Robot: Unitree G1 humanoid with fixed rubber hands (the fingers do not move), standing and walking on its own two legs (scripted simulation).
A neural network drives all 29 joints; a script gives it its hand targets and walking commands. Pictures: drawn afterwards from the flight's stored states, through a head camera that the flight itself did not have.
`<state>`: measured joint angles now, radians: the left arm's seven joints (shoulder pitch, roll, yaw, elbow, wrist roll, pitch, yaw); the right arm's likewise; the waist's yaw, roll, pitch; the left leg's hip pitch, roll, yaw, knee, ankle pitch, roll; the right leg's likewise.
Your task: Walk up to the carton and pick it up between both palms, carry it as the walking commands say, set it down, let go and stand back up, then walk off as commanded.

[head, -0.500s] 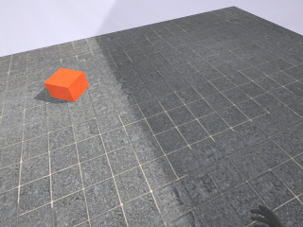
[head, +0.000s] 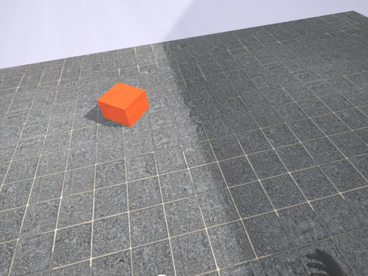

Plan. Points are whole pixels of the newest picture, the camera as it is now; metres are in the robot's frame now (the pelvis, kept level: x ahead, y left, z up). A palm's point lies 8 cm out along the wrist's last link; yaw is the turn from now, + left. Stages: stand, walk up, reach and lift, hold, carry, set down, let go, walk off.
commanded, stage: walk up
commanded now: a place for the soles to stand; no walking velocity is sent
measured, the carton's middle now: (124, 104) +1.48 +0.56 -0.65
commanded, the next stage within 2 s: none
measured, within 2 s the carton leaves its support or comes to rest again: neither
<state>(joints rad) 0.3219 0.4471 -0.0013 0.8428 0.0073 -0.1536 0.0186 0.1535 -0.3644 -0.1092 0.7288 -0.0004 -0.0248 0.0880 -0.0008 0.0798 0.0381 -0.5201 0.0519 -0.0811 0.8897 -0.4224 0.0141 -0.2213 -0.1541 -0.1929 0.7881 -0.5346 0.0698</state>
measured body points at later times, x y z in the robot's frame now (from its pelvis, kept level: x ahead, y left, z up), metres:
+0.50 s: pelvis +0.14 +0.06 +0.01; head +0.16 +0.04 +0.46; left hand +0.18 +0.40 -0.07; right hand +0.31 -0.22 -0.10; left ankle +0.14 +0.23 -0.65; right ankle +0.15 -0.07 -0.70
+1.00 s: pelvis +0.26 +0.14 +0.00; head +0.27 +0.13 +0.45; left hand +0.28 +0.48 -0.08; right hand +0.44 -0.14 -0.10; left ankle +0.24 +0.27 -0.66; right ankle +0.31 +0.02 -0.70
